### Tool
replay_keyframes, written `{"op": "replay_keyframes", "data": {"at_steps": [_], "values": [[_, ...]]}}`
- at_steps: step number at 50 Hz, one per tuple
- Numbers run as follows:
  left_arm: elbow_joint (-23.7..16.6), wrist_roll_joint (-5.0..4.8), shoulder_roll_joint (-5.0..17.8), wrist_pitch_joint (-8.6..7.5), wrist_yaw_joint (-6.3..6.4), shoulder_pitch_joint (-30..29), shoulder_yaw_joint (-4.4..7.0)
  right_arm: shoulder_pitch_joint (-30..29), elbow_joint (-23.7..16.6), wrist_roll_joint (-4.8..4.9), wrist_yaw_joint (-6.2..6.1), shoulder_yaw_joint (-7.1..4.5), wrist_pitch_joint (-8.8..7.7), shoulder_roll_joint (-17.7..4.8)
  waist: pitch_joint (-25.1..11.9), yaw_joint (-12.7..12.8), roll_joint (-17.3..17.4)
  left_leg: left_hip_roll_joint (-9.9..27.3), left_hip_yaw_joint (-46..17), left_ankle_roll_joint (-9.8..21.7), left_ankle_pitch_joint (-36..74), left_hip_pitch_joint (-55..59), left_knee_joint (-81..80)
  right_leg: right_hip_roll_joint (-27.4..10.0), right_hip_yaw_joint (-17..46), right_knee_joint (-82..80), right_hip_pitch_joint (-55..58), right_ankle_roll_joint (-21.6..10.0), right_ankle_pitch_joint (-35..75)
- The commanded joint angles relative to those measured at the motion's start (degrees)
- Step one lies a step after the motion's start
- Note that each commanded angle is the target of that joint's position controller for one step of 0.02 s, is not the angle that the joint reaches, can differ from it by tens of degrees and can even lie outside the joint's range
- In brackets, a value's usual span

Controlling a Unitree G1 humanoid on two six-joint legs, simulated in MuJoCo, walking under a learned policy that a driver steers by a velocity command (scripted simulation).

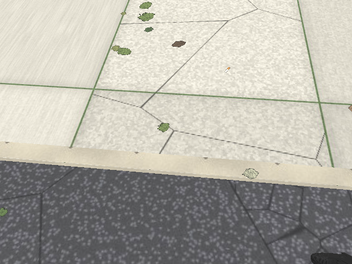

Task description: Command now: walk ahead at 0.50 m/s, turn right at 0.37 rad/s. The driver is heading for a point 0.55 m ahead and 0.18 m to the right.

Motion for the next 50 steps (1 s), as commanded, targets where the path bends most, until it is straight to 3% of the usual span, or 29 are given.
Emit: {"op": "replay_keyframes", "data": {"at_steps": [1, 5, 6, 7, 8, 9, 10, 11, 12, 14, 17, 21, 24, 27, 29, 31, 32, 33, 34, 35, 36, 37, 38, 39, 41, 43, 47, 50], "values": [[-3.33, -0.63, 10.65, -0.27, 0.65, -0.09, 2.77, -5.45, -4.31, 0.58, 0.76, -0.61, -1.3, -3.08, 0.78, -0.43, -6.18, -3.11, 1.74, -0.43, 5.24, 6.32, -7.35, -13.74, 10.6, -4.16, -4.01, -8.99, 8.08], [-3.12, -0.61, 11.06, 0.76, 1.24, 0.51, 3.18, -5.39, -4.77, 0.96, 1.43, -1.8, -2.31, -5.88, -0.12, -1.98, -8.4, -4.14, 0.66, 1.6, -0.77, 11.43, -12.74, -15.89, 16.18, 2.07, -0.1, -7.05, 4.72], [-3.27, -0.48, 10.67, 1.07, 1.32, -0.12, 3.11, -2.31, -3.92, 0.94, 1.34, -2.25, -2.52, -6.49, -1.13, -3.91, -8.85, -4.54, 1.59, 2.56, -2.2, 16.03, -14.45, -15.12, 16.33, 5.03, -0.7, -6.11, 5.8], [-3.57, -0.17, 8.84, 1.16, 1.3, -0.18, 2.52, 3.47, -2.37, 0.57, 0.95, -3.23, -2.7, -8.25, -4.52, -6.58, -8.27, -4.05, 1.93, 4.19, -3.05, 25.2, -15.53, -12.16, 14.97, 11.46, -2.94, -4.48, 8.56], [-5.07, 0.65, 5.3, 1.04, 1.14, -0.98, 1.2, 12.59, -1.35, -0.5, 0.38, -4.27, -2.89, -11.58, -12.41, -10.64, -3.14, 4.9, -6.2, 7.78, -4.18, 39.79, -14.0, -8.1, 11.47, 27.16, -10.51, -2.22, 2.23], [-7.12, -0.13, 0.78, 0.13, 1.16, 5.67, -0.1, 17.32, -0.09, -1.1, 0.24, -5.41, -2.08, -16.26, -19.59, -8.24, 13.19, 17.98, -29.51, 16.19, -12.29, 58.56, -17.7, -0.49, 4.35, 46.8, -31.16, 1.59, -20.44], [-6.48, -1.49, 5.65, -0.26, 1.19, 5.7, 0.79, 17.98, 0.14, -0.29, 0.45, -4.59, -1.77, -12.08, -19.09, -9.22, 13.1, 19.12, -38.52, 17.95, -23.97, 57.99, -21.95, -3.45, 7.93, 56.32, -39.26, 2.27, -22.65], [-6.95, -1.74, 9.4, 0.01, 1.22, 0.6, 1.9, 15.28, -0.34, 0.01, 0.26, -3.47, -1.65, -7.99, -11.88, -10.08, 7.12, 16.77, -29.79, 15.46, -24.66, 51.89, -22.84, -5.83, 8.21, 59.06, -41.44, 2.39, -17.36], [-7.51, -1.18, 9.33, 0.36, 1.27, -2.5, 2.07, 12.06, -0.43, -0.21, 0.22, -2.84, -1.49, -6.3, -7.79, -8.96, 3.58, 14.2, -22.01, 13.76, -18.94, 44.98, -23.67, -7.85, 6.78, 58.33, -39.79, 2.7, -12.69], [-8.37, -0.64, 7.78, 1.22, 0.87, -4.32, 2.35, 7.92, 0.16, -0.69, 0.22, -2.09, -1.41, -3.77, -2.56, -6.12, 4.26, 10.21, -12.28, 12.43, -10.07, 35.05, -27.01, -10.59, 6.73, 53.96, -35.78, 3.03, -7.62], [-9.56, -0.72, 4.82, 2.66, 0.44, -4.94, 1.87, 7.33, 1.51, -0.38, 0.12, -2.81, -2.21, -5.03, -0.56, -4.73, 3.39, 9.69, -4.58, 13.14, -2.46, 30.4, -30.74, -11.49, 5.58, 50.37, -33.77, 3.77, -4.51], [-11.42, -0.35, 3.84, 2.88, -0.19, -9.25, 1.38, 8.1, 3.23, -0.37, -0.35, -3.71, -2.11, -7.62, 0.35, -5.36, 1.27, 9.46, 3.39, 13.09, 3.45, 31.85, -31.96, -11.69, 4.74, 39.83, -34.77, 4.31, 4.72], [-12.96, -0.34, 3.11, 2.44, -1.35, -15.04, 0.89, 9.32, 4.18, 0.0, -0.71, -4.03, -1.51, -9.13, 1.88, -7.47, 0.58, 8.78, 8.65, 11.78, 3.72, 32.86, -32.01, -10.86, 1.8, 30.36, -32.35, 3.53, 11.17], [-15.01, -0.5, 3.34, 2.5, -2.29, -19.64, 0.82, 11.53, 5.38, 0.82, -0.75, -4.55, -0.7, -10.8, 3.49, -8.79, 0.42, 10.12, 11.12, 10.71, 3.78, 36.76, -31.22, -10.25, -0.38, 24.74, -31.71, 2.1, 9.99], [-16.14, -0.42, 4.28, 2.66, -2.75, -20.83, 1.19, 12.11, 5.93, 1.49, -0.7, -4.98, 0.01, -11.93, 3.81, -8.36, 0.8, 11.09, 12.64, 9.79, 9.55, 39.96, -28.57, -9.08, -2.11, 22.39, -30.53, 0.44, 5.73], [-16.14, 0.0, 6.36, 3.03, -2.78, -17.62, 2.35, 11.69, 5.88, 2.16, -0.92, -5.56, 0.68, -13.79, 0.66, -5.46, 2.61, 10.82, 14.99, 8.62, 28.76, 41.7, -20.18, -5.29, -5.52, 21.35, -23.17, -1.97, -0.31], [-14.56, -0.02, 8.25, 3.25, -2.59, -11.03, 3.59, 11.01, 5.76, 2.51, -1.03, -5.65, 1.15, -14.14, -2.95, -1.31, 2.22, 9.51, 16.78, 7.58, 35.99, 40.5, -10.62, -2.46, -7.23, 18.73, -14.25, -3.71, 0.06], [-11.54, -0.26, 11.73, 3.63, -1.81, -0.77, 5.61, 11.51, 5.54, 2.17, -1.23, -4.97, 1.21, -12.44, -8.2, 3.48, 0.33, 7.11, 18.11, 5.57, 33.03, 33.04, 2.97, -0.34, -6.36, 16.36, 1.52, -5.93, 3.05], [-10.36, -0.76, 17.66, 4.03, -0.56, 4.52, 7.07, 13.53, 3.5, -0.59, -1.09, -3.08, 0.82, -6.67, -12.17, 2.81, -12.12, 2.0, 18.24, 2.3, -2.93, 12.33, 23.69, -12.95, 14.52, 14.86, 19.38, -11.44, 2.47], [-13.17, -0.28, 19.69, 2.91, -0.87, 1.03, 6.34, 14.69, 0.9, -0.57, -0.55, -1.54, -1.05, -4.1, -21.27, -1.13, -19.12, -8.0, 5.96, 0.36, -34.16, -2.67, 38.52, -24.47, 46.04, 4.04, 28.24, -21.27, -3.01], [-13.63, 0.37, 14.07, 2.0, -1.48, -0.49, 4.59, 8.9, 0.59, 1.67, 0.05, -2.89, -2.21, -9.77, -18.9, 1.99, -10.28, -4.64, -0.14, 0.91, -30.56, -7.11, 40.94, -24.34, 40.58, 1.76, 25.4, -18.17, 3.74], [-13.02, 0.82, 11.59, 1.43, -1.5, -2.62, 3.7, 7.6, 0.38, 2.48, 0.19, -2.67, -2.63, -9.58, -12.32, 0.33, -8.88, -2.43, 1.15, 1.73, -26.32, -6.81, 38.12, -22.6, 30.26, 3.4, 17.82, -16.0, 14.73], [-12.91, 0.56, 9.74, 1.17, -1.47, -6.19, 3.13, 7.96, 1.43, 1.28, -0.42, -2.54, -2.42, -8.76, -8.34, -2.33, -3.94, 0.28, 1.54, 1.47, -22.85, -3.92, 33.51, -19.62, 22.4, 4.67, 9.71, -13.47, 24.13], [-13.13, 0.53, 7.92, 1.1, -1.26, -8.87, 2.6, 8.33, 2.01, 0.19, -0.82, -2.89, -1.77, -9.22, -6.9, -4.0, -4.51, 1.75, 1.41, 1.2, -21.29, -0.29, 29.62, -17.61, 17.67, 4.3, 3.93, -12.1, 29.39], [-13.06, 1.36, 8.23, 0.82, -0.87, -11.02, 2.44, 10.44, 2.95, 0.0, -0.97, -2.86, 0.02, -8.17, -6.73, -6.23, -5.44, 1.49, 2.05, 0.23, -18.81, 5.68, 27.3, -16.18, 13.8, 2.27, -3.14, -12.0, 37.21], [-11.79, 1.45, 9.04, 0.39, -0.34, -10.89, 2.53, 11.03, 3.41, -0.36, -1.32, -2.46, 1.03, -6.56, -6.68, -6.94, -5.19, 0.43, 2.7, -0.93, -15.22, 6.78, 22.76, -15.26, 10.01, 1.33, -5.26, -12.13, 42.49], [-9.41, 1.11, 8.25, 1.27, 0.9, -10.52, 2.05, 5.95, 2.46, -0.42, -1.09, -1.5, 1.3, -4.23, -6.42, -5.32, -6.82, -0.57, 2.89, -1.4, -4.13, 7.76, 7.85, -12.4, 4.98, 1.69, -3.87, -9.26, 40.52], [-7.43, 1.32, 8.27, 1.96, 1.19, -9.1, 1.82, 2.32, 1.89, -0.04, -0.36, -1.34, 1.1, -4.26, -6.26, -3.29, -7.17, -1.83, 2.85, -1.12, 1.48, 10.88, -0.74, -13.0, 5.44, 2.18, -2.18, -8.45, 36.25]]}}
